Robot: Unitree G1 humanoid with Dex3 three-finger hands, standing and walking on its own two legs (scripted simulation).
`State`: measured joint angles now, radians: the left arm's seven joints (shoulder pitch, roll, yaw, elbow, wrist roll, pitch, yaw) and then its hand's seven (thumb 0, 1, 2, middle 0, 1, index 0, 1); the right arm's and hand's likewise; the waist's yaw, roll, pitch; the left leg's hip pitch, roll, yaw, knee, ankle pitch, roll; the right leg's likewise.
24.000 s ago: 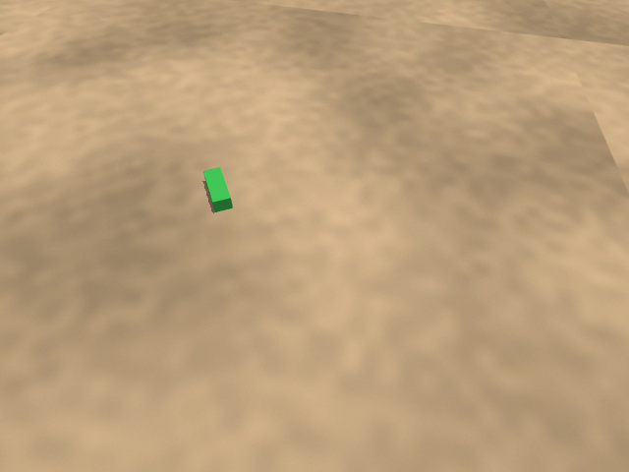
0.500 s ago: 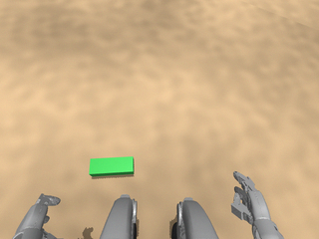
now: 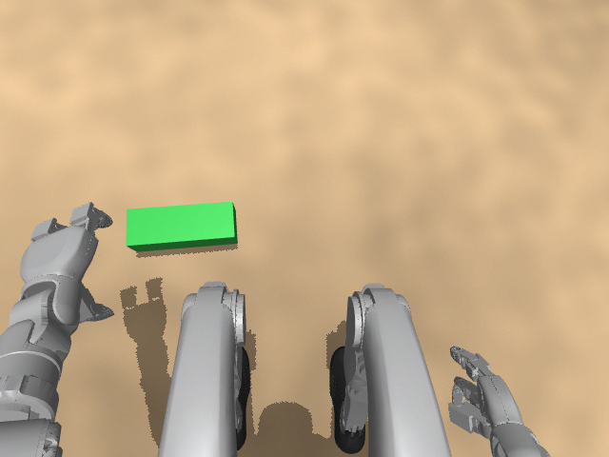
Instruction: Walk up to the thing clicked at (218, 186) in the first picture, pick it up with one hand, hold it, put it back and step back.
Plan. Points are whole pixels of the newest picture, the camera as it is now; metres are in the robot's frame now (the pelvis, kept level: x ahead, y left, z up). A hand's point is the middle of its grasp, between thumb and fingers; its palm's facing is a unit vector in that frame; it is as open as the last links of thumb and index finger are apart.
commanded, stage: rise first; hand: left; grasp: from above
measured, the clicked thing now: (184, 227) +0.47 +0.25 -0.41
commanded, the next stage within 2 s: none
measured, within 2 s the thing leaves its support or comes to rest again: neither
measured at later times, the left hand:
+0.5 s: hand (118, 245) +0.39 +0.31 -0.24, palm faces -0.46 -0.09 -0.89, open 14.3 cm
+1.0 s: hand (136, 233) +0.42 +0.30 -0.28, palm faces -0.45 -0.07 -0.89, open 14.2 cm
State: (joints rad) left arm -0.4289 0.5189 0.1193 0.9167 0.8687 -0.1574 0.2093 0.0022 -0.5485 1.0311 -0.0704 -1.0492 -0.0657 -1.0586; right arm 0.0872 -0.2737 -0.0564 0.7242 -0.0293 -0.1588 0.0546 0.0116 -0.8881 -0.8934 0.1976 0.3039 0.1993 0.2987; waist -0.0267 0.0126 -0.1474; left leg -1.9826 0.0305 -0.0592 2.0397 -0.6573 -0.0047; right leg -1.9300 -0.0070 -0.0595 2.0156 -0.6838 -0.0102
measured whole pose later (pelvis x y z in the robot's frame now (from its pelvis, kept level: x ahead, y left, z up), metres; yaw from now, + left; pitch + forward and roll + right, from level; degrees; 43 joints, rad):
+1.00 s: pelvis +0.00 +0.01 -0.11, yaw -4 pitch +34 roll -7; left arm -0.81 0.70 0.15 1.36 1.23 -0.24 0.43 0.00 -0.55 1.01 -0.07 -1.03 -0.08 -1.02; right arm 0.10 -0.25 0.01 0.79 -0.15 -0.08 0.12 0.00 -0.91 -0.90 0.20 0.30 0.20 0.30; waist -0.15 -0.02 -0.06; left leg -2.30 0.04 -0.11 2.38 -0.69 0.01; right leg -2.22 0.01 -0.09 2.32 -0.69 0.00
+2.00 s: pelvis +0.00 +0.01 -0.12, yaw -6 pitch +33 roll -8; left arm -0.85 0.76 0.18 1.45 1.26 -0.24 0.49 0.00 -0.57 1.04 -0.08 -1.01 -0.07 -1.02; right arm 0.12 -0.27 0.06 0.79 -0.17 -0.10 0.15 0.00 -0.91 -0.90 0.20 0.30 0.20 0.30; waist -0.21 -0.04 -0.02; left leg -2.34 0.04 -0.14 2.45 -0.69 0.01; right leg -2.26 0.02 -0.12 2.37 -0.69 0.01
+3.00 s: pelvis -0.01 +0.01 -0.12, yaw -5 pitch +32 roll -8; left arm -0.85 0.75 0.14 1.44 1.25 -0.24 0.45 0.00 -0.56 1.03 -0.08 -1.03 -0.07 -1.04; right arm 0.14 -0.27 0.06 0.79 -0.16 -0.11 0.17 0.00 -0.90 -0.90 0.20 0.30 0.20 0.30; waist -0.20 -0.03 -0.04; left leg -2.33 0.03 -0.13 2.43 -0.67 0.01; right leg -2.24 0.01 -0.11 2.35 -0.68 0.01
